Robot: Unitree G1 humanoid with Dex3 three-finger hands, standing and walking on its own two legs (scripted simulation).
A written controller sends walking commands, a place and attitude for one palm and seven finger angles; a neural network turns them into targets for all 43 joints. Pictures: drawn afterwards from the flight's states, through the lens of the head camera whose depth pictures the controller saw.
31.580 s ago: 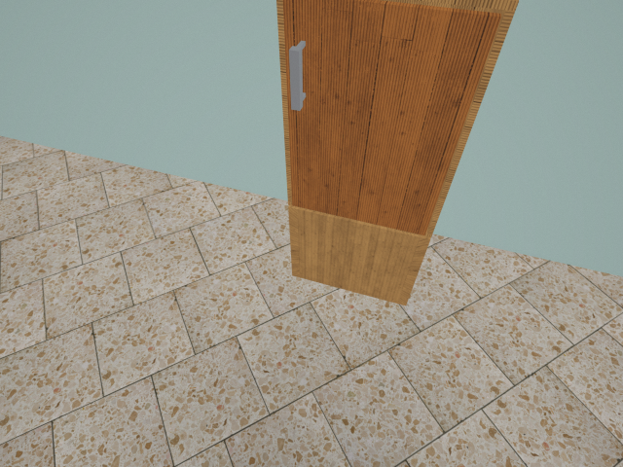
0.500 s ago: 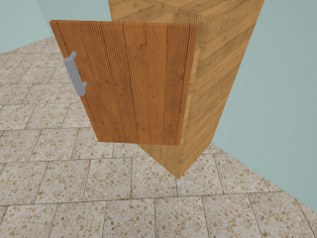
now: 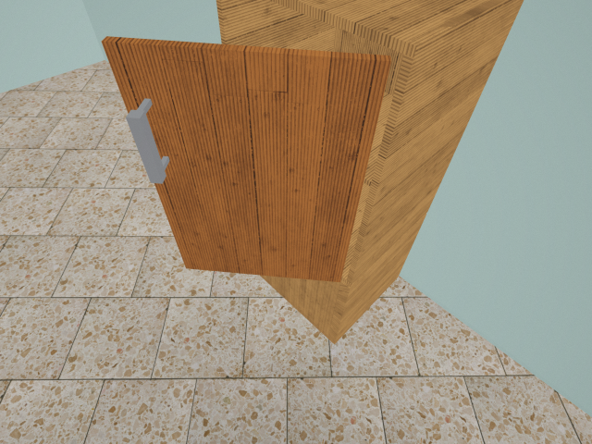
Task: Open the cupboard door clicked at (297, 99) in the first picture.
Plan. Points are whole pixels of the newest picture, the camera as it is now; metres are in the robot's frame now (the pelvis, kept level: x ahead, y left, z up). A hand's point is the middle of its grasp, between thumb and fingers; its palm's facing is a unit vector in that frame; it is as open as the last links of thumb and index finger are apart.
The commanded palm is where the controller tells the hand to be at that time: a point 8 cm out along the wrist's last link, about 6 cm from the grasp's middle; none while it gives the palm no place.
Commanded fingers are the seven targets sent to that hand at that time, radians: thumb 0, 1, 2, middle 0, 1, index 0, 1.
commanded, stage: come to a stop and stand still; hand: left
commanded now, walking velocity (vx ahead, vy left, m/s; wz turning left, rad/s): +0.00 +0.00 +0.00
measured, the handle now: (152, 142) +0.55 +0.29 +0.09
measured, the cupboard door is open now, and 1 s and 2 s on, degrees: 40 40 40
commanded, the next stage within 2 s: look again from close up in 0.20 s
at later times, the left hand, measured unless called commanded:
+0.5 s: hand out of the picture +0.01 +0.21 -0.18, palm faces +0.00 -0.98 -0.21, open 7.4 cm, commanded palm none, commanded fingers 0.00 0.90 0.90 -0.20 -0.30 -0.20 -0.30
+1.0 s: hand out of the picture -0.15 +0.25 -0.18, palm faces +0.04 -0.98 -0.19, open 7.4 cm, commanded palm none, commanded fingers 0.00 0.90 0.90 -0.20 -0.30 -0.20 -0.30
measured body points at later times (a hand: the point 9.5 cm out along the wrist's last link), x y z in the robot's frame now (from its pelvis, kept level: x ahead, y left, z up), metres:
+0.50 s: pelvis -0.02 +0.04 +0.00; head -0.01 +0.04 +0.45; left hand +0.01 +0.26 -0.16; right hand +0.01 -0.21 -0.15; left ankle +0.00 +0.16 -0.74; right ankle -0.09 -0.10 -0.73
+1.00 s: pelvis -0.10 +0.07 +0.00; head -0.11 +0.08 +0.45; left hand -0.15 +0.30 -0.16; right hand -0.08 -0.17 -0.15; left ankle +0.00 +0.16 -0.73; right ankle -0.10 -0.09 -0.73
